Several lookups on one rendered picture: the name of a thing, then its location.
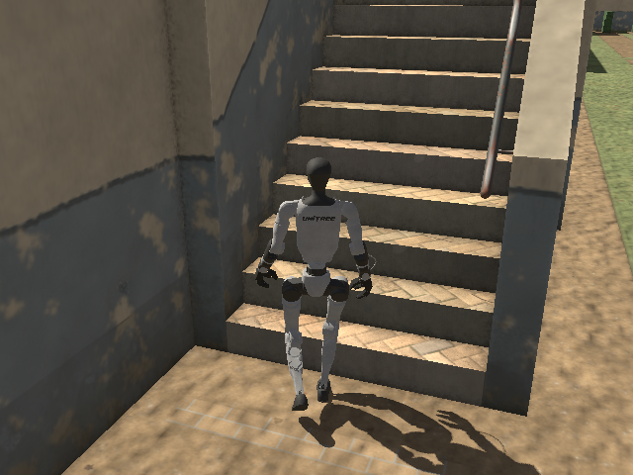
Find left robot upper arm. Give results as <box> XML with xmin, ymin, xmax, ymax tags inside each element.
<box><xmin>269</xmin><ymin>200</ymin><xmax>298</xmax><ymax>255</ymax></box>

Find humanoid robot torso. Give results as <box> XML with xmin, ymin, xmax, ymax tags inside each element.
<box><xmin>295</xmin><ymin>196</ymin><xmax>341</xmax><ymax>297</ymax></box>

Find robot right hand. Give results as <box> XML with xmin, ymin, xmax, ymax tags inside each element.
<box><xmin>349</xmin><ymin>276</ymin><xmax>373</xmax><ymax>299</ymax></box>

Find right robot forearm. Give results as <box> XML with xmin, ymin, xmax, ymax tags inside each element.
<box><xmin>354</xmin><ymin>240</ymin><xmax>371</xmax><ymax>281</ymax></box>

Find robot left hand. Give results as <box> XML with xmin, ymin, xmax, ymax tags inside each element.
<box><xmin>255</xmin><ymin>268</ymin><xmax>278</xmax><ymax>288</ymax></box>

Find humanoid robot head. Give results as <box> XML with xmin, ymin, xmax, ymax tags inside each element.
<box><xmin>302</xmin><ymin>157</ymin><xmax>335</xmax><ymax>206</ymax></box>

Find left robot forearm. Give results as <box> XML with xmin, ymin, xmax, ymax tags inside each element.
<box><xmin>257</xmin><ymin>239</ymin><xmax>278</xmax><ymax>273</ymax></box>

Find right robot upper arm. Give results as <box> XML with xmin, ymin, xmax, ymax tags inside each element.
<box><xmin>338</xmin><ymin>200</ymin><xmax>365</xmax><ymax>255</ymax></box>

